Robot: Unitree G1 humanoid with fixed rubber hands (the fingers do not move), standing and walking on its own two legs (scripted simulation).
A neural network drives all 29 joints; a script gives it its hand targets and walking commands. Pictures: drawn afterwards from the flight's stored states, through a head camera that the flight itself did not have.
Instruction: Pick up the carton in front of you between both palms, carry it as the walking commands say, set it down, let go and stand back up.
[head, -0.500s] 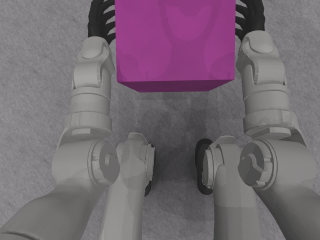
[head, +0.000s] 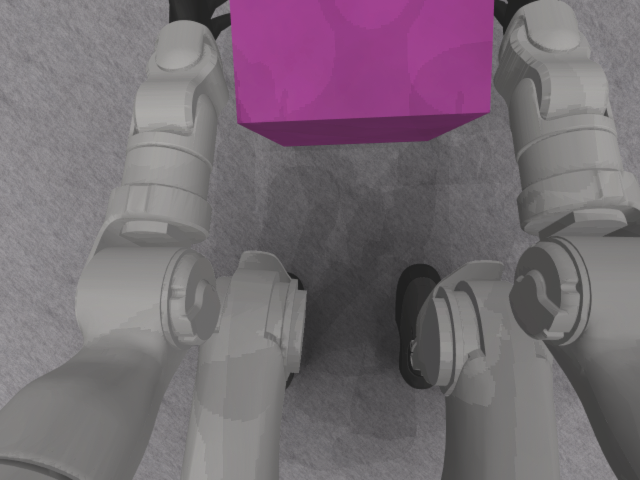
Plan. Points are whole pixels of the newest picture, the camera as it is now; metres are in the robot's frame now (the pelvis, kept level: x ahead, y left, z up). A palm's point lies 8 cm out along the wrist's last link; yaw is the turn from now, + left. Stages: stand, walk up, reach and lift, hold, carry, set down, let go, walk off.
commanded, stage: set down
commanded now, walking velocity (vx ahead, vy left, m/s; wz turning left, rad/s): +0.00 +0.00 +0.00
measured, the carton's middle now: (355, 41) +0.54 +0.01 -0.23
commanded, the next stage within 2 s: none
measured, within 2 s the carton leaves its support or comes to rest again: rests again in 0.90 s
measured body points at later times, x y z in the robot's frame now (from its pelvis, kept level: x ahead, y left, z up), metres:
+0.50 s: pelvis -0.01 -0.01 -0.01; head +0.35 +0.00 +0.25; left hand +0.54 +0.16 -0.18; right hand +0.55 -0.15 -0.18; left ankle +0.09 +0.11 -0.34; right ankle +0.11 -0.12 -0.34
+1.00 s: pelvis -0.02 +0.00 -0.01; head +0.36 +0.00 +0.22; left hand +0.53 +0.17 -0.21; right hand +0.54 -0.17 -0.20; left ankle +0.09 +0.11 -0.34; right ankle +0.11 -0.12 -0.34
